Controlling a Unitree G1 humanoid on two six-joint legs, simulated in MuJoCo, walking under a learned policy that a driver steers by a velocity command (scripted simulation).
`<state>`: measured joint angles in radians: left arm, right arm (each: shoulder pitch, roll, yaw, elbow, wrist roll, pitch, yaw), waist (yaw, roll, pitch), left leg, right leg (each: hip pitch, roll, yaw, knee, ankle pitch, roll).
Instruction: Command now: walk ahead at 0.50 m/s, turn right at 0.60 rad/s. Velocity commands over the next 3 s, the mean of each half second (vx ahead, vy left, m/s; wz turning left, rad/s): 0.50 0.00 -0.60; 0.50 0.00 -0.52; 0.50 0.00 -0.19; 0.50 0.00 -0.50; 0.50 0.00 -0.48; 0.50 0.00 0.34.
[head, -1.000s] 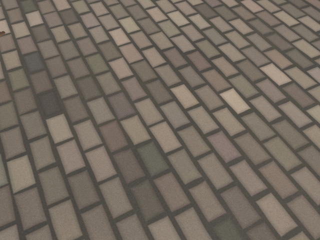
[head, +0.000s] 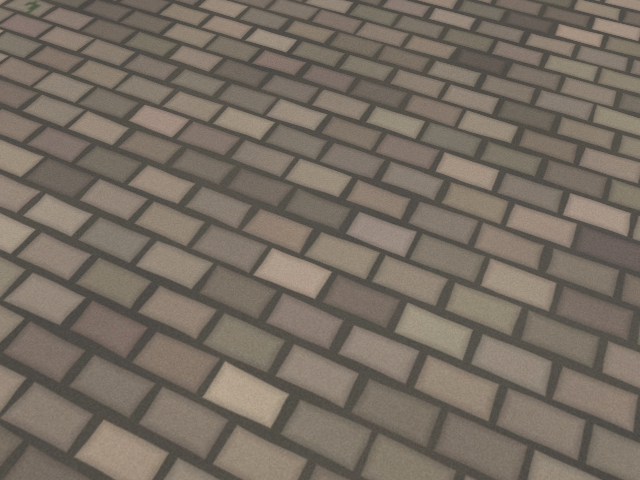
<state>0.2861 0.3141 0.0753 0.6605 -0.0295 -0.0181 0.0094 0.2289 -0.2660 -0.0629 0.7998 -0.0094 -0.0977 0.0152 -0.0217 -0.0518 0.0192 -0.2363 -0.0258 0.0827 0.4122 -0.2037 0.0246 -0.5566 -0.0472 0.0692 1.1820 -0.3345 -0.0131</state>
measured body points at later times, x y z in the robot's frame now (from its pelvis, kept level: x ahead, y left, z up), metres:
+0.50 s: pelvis +0.27 -0.08 +0.00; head +0.31 -0.10 +0.44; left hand +0.48 +0.15 -0.10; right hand +0.33 -0.39 -0.11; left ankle +0.29 +0.09 -0.65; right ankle +0.29 -0.16 -0.74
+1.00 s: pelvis +0.56 -0.13 +0.00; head +0.58 -0.13 +0.45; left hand +0.81 +0.04 -0.10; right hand +0.49 -0.41 -0.11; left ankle +0.63 -0.05 -0.74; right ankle +0.46 -0.23 -0.66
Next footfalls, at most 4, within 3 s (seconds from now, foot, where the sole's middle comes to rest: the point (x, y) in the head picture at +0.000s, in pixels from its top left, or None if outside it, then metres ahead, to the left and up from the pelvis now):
0.32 right None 0.33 -0.17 -0.78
0.80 left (351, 396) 0.66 -0.07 -0.78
1.30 right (506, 362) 0.74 -0.43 -0.78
1.78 left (478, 246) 1.09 -0.43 -0.78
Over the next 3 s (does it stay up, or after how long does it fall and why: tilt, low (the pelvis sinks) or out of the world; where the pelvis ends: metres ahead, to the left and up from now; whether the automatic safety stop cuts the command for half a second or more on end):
stays up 1.24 -0.99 0.00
